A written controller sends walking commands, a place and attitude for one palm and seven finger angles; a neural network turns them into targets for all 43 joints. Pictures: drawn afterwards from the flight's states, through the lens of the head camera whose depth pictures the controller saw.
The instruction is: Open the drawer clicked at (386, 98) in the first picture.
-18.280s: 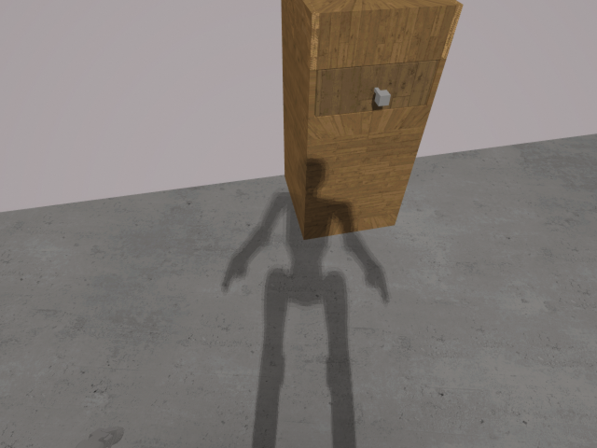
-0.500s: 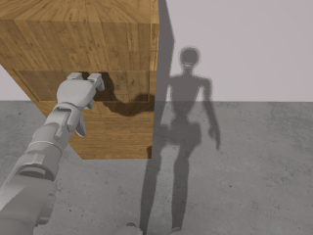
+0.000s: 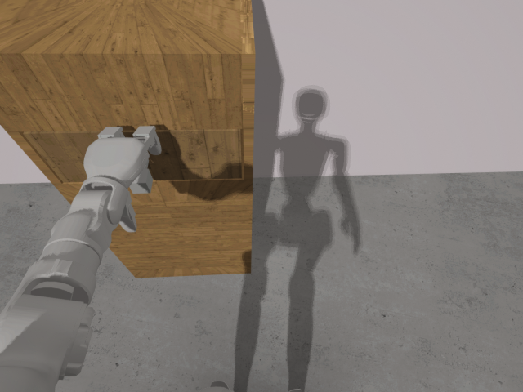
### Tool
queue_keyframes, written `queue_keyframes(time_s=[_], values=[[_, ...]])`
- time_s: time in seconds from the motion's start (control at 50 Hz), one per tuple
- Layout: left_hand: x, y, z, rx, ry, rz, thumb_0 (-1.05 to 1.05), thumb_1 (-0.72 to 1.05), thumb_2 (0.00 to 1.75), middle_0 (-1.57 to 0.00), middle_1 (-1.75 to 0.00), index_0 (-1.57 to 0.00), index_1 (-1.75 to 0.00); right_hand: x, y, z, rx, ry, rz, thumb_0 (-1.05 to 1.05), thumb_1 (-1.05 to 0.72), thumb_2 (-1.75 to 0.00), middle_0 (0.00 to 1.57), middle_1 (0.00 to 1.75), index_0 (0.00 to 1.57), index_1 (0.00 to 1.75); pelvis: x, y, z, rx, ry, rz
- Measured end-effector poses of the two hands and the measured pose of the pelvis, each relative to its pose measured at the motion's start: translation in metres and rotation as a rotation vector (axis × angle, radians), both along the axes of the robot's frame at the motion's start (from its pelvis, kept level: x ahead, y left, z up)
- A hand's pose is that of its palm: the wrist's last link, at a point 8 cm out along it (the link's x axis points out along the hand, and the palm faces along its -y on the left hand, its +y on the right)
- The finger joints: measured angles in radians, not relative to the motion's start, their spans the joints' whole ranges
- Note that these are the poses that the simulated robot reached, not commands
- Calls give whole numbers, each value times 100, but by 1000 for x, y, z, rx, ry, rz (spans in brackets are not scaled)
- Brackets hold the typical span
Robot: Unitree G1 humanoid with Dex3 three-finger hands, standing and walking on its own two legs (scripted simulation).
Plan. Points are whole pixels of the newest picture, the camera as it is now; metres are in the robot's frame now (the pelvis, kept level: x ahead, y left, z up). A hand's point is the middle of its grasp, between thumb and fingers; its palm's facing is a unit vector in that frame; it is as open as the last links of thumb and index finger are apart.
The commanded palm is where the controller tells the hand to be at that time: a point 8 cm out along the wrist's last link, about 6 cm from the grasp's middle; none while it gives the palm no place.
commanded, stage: move the hooked fingers above the handle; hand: left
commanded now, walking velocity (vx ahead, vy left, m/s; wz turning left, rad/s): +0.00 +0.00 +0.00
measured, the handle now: (142, 173) +0.52 +0.22 -0.04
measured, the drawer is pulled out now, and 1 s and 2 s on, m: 0.00 0.00 0.00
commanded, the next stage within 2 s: lower the fingers behind the handle in 1.48 s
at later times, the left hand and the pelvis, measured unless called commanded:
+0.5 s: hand (137, 167) +0.48 +0.20 +0.03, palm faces -0.02 -0.05 -1.00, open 13.7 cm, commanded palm +0.45 +0.23 +0.08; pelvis +0.00 +0.01 +0.00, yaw -1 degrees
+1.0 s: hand (145, 161) +0.48 +0.19 +0.04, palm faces +0.07 +0.00 -1.00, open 13.5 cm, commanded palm +0.45 +0.23 +0.08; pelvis +0.00 +0.00 +0.00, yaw -1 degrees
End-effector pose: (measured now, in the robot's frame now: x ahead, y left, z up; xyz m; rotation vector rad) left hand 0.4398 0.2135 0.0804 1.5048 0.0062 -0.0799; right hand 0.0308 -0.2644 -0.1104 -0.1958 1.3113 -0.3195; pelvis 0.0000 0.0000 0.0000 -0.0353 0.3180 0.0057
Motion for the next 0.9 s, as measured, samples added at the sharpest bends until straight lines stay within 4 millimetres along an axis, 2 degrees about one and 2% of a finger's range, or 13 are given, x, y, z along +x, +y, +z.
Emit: queue_keyframes(time_s=[0.12,0.18,0.24,0.36,0.44,0.5,0.62,0.66,0.72,0.8,0.84,0.9], values=[[-2,33,-9,57,-70,133,0,-49,30,-32,-120,-32,-121,-2,-5,-11,-1,38,24,0,-90,-90,21,30,20,30,-4,2,-8,-2,35,8],[-2,38,-6,69,-61,172,0,-49,30,-32,-120,-32,-121,-2,-3,-12,10,53,30,0,-90,-90,21,30,20,30,-3,3,-7,-8,33,22],[2,26,0,45,-36,157,0,-49,30,-32,-120,-32,-121,0,0,-10,15,59,31,0,-90,-90,21,30,20,30,0,4,-4,-12,19,33],[17,-17,11,-11,-20,43,0,-49,30,-32,-120,-32,-121,4,6,-2,16,18,6,0,-90,-90,21,30,20,30,4,6,0,-10,0,23],[22,-23,11,-23,-45,39,0,-49,30,-34,-122,-33,-121,3,9,-1,22,-2,-13,0,-90,-90,21,30,20,30,5,6,0,-2,4,-10],[18,-10,5,21,-35,81,0,-49,30,-35,-123,-33,-122,0,11,-4,36,5,-21,0,-90,-90,21,30,20,30,4,6,0,3,7,-26],[-3,39,-11,82,45,203,0,-49,30,-33,-122,-33,-121,-6,12,-7,48,38,-19,0,-90,-90,21,30,20,30,3,3,2,5,8,-19],[-9,44,-12,77,60,186,0,-49,30,-33,-121,-32,-121,-6,10,-5,38,52,-4,0,-90,-90,21,30,20,30,4,3,2,0,4,2],[-10,31,-7,47,43,97,0,-49,30,-33,-121,-32,-121,-3,5,-4,13,68,27,0,-90,-90,21,30,20,30,4,3,2,-7,-2,33],[0,-8,4,-1,-39,-40,-1,-49,30,-33,-120,-32,-121,5,-2,-4,-16,50,50,0,-90,-90,21,30,20,30,3,5,-2,-12,3,52],[9,-24,10,-25,-92,-56,-1,-49,30,-33,-120,-32,-121,9,-4,-4,-20,28,46,0,-90,-90,21,30,20,30,2,5,-4,-12,12,45],[20,-32,13,-30,-150,-6,0,-49,30,-37,-125,-32,-121,12,-4,-7,-13,0,34,0,-90,-90,21,30,20,30,-1,5,-7,-7,26,19]])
